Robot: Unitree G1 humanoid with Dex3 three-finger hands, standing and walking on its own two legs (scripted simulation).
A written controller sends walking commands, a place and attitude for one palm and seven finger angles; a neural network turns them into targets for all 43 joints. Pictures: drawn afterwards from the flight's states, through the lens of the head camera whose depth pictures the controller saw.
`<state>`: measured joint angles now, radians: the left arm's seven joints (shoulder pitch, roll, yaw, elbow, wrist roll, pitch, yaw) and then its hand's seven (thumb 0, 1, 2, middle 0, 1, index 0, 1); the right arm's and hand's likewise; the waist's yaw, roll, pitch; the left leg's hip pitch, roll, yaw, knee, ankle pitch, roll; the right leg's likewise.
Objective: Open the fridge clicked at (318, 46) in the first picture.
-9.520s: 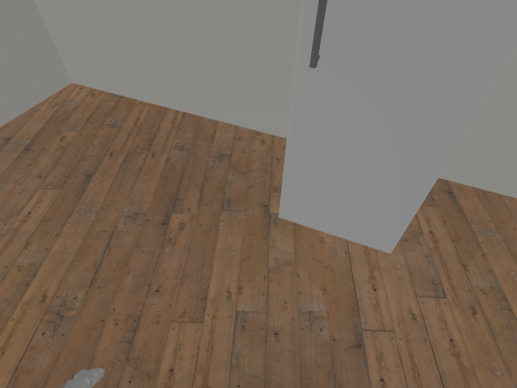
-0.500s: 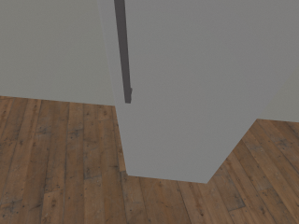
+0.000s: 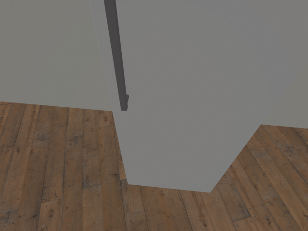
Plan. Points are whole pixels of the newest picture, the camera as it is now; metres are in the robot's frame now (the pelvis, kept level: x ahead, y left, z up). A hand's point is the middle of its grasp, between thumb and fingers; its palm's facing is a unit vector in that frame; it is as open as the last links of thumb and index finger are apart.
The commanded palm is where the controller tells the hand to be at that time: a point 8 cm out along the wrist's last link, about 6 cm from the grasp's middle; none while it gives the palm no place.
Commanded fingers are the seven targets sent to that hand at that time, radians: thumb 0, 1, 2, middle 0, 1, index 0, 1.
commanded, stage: come to a stop and stand still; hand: left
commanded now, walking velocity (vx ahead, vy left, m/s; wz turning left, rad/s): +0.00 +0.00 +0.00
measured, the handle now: (117, 39) +0.45 +0.12 +0.27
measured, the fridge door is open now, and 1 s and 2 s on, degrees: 0 0 0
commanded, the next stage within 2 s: look again from close up in 0.14 s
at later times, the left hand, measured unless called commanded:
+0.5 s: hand out of the picture +0.00 +0.17 -0.17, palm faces +0.03 -0.98 -0.20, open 7.4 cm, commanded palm none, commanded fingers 0.00 0.90 0.90 -0.20 -0.30 -0.20 -0.30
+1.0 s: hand out of the picture -0.01 +0.17 -0.17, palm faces +0.04 -0.98 -0.20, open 7.4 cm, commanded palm none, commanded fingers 0.00 0.90 0.90 -0.20 -0.30 -0.20 -0.30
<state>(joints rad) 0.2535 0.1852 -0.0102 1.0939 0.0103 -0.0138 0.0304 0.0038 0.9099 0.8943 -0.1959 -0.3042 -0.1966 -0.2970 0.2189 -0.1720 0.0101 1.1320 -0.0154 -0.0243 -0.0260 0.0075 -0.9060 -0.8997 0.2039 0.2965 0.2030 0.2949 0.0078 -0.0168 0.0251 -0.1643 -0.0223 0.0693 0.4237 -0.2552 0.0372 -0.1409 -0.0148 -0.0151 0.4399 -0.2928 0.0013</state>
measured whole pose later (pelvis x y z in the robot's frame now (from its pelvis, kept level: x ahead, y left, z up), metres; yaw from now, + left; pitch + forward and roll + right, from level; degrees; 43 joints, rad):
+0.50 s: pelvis +0.00 -0.01 +0.00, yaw +1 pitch -1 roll +0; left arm 0.27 0.18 -0.01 1.11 0.01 -0.02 0.03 0.00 0.91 0.89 -0.20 -0.30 -0.20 -0.30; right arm 0.22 -0.17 0.01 1.15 -0.02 -0.02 -0.03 0.01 -0.91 -0.90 0.20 0.30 0.20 0.29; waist 0.01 -0.01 0.03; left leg -0.16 -0.01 0.06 0.40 -0.24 0.02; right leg -0.13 0.00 -0.03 0.42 -0.28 -0.01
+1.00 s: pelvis -0.01 -0.01 +0.00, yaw +1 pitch -1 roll +0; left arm 0.28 0.18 -0.01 1.11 0.01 -0.02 0.03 0.00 0.91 0.89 -0.20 -0.30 -0.20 -0.30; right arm 0.23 -0.16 0.01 1.15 -0.02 -0.02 -0.03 0.01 -0.91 -0.90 0.20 0.30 0.20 0.29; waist 0.01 -0.02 0.03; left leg -0.16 -0.01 0.05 0.39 -0.22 0.02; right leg -0.13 0.00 -0.04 0.41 -0.26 -0.02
